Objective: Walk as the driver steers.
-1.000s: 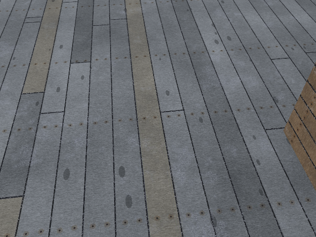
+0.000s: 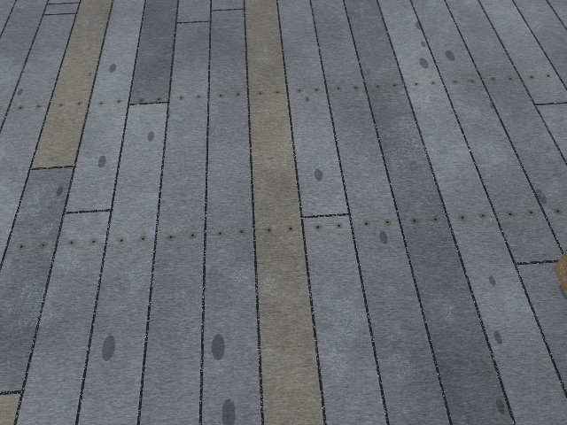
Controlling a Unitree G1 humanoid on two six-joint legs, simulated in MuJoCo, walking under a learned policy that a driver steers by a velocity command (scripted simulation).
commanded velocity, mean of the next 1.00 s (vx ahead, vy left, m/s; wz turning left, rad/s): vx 0.14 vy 0.00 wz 0.00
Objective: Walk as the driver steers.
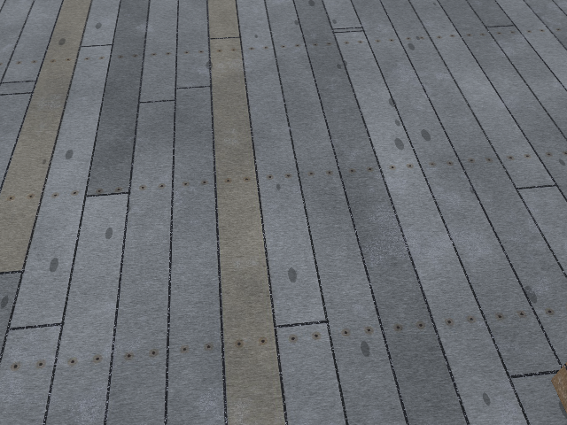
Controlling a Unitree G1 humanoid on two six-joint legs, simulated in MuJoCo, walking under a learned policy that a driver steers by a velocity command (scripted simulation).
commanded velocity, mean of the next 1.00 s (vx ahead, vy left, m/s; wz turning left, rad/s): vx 0.11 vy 0.00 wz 0.00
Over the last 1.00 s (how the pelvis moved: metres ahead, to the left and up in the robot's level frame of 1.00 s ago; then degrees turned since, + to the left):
0.26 -0.01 0.01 1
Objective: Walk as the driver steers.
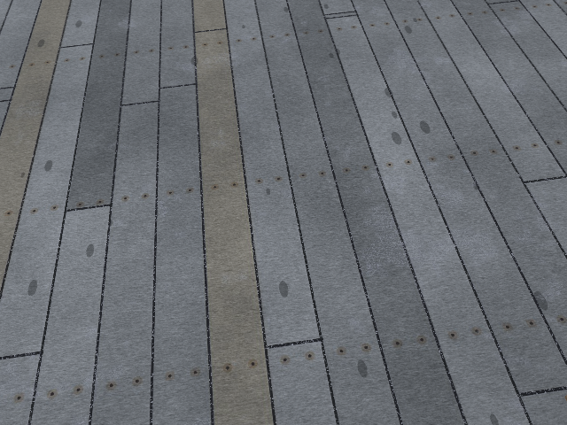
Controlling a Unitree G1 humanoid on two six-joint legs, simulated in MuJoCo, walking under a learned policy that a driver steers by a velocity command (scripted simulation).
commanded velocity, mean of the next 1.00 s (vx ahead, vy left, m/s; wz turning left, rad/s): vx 0.48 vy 0.00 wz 0.00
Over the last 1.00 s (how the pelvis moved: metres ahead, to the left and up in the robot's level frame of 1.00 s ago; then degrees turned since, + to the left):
0.11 -0.05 -0.02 0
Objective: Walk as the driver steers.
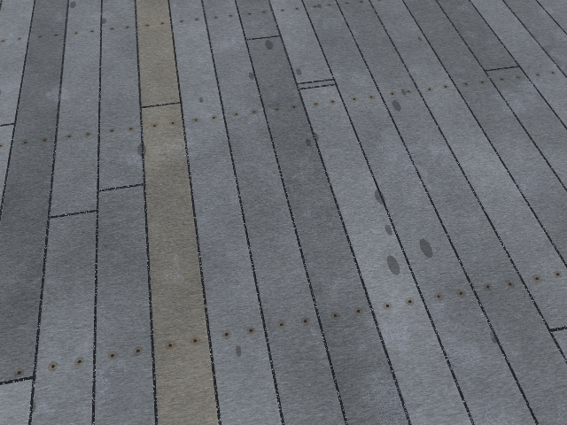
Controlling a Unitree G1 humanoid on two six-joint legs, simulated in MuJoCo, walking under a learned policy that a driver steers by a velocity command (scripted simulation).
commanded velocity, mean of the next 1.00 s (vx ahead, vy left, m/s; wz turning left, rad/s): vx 0.50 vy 0.00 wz -0.20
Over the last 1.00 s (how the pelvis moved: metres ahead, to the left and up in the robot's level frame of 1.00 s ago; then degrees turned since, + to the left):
0.55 0.00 0.02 -1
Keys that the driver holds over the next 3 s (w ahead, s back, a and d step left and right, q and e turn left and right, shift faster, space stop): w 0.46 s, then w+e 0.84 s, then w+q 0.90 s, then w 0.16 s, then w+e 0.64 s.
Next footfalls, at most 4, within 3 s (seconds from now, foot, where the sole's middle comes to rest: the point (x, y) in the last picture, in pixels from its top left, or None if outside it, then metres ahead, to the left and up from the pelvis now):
0.06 right None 0.21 -0.10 -0.77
0.62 left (244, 399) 0.52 0.09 -0.77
1.18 right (333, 306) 0.74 -0.15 -0.77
1.76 left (322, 203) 1.08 -0.16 -0.77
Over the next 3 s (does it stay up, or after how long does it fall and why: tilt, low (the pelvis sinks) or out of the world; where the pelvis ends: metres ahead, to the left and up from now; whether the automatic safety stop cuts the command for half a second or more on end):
stays up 1.56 -0.26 0.01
